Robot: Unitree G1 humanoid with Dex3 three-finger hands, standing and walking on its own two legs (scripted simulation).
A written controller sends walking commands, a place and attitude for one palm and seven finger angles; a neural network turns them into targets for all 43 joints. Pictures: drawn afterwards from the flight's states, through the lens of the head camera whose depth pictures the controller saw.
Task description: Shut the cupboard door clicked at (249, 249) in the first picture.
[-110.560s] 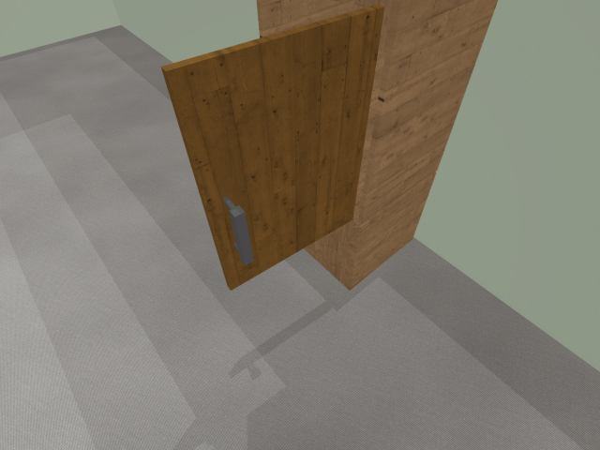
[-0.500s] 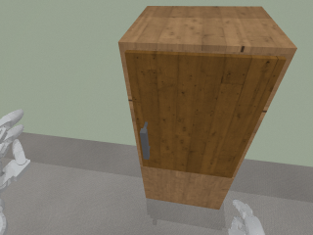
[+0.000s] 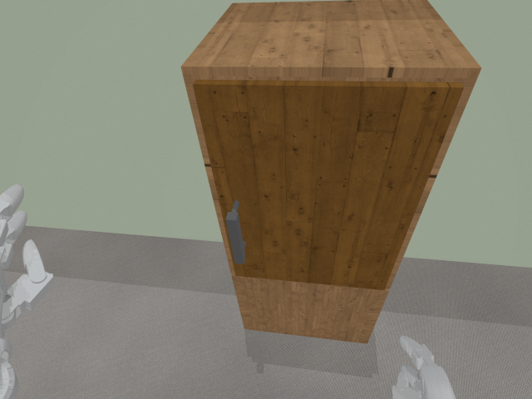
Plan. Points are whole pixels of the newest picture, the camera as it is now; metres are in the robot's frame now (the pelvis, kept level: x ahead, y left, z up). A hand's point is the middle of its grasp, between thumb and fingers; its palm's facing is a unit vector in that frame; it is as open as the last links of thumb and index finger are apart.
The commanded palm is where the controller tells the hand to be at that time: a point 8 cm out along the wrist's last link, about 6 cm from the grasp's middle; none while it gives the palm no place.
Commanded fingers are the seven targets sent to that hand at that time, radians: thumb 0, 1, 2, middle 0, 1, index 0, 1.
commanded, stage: step back with the hand held close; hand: left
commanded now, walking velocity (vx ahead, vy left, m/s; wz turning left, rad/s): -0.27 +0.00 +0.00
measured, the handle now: (238, 232) +0.50 +0.13 -0.11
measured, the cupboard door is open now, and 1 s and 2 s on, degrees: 0 0 0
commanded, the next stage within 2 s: stop stepping back and stand still in 1.24 s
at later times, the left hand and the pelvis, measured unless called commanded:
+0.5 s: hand (11, 322) +0.15 +0.29 +0.16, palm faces +0.43 -0.78 -0.47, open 7.4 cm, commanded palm +0.09 +0.32 +0.18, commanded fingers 0.00 0.90 0.90 -0.20 -0.30 -0.20 -0.30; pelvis -0.06 +0.03 -0.01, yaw -1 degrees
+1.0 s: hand out of the picture +0.08 +0.28 +0.17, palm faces +0.48 -0.71 -0.52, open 7.4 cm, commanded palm +0.00 +0.31 +0.18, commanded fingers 0.00 0.90 0.90 -0.20 -0.30 -0.20 -0.30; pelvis -0.12 +0.00 -0.02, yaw +3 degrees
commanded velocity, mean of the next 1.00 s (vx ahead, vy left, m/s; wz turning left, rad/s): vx -0.31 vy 0.00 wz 0.00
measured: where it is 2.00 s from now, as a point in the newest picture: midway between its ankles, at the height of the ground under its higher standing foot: outside the picture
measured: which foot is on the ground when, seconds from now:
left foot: down 0.00-1.00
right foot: down 0.00-1.00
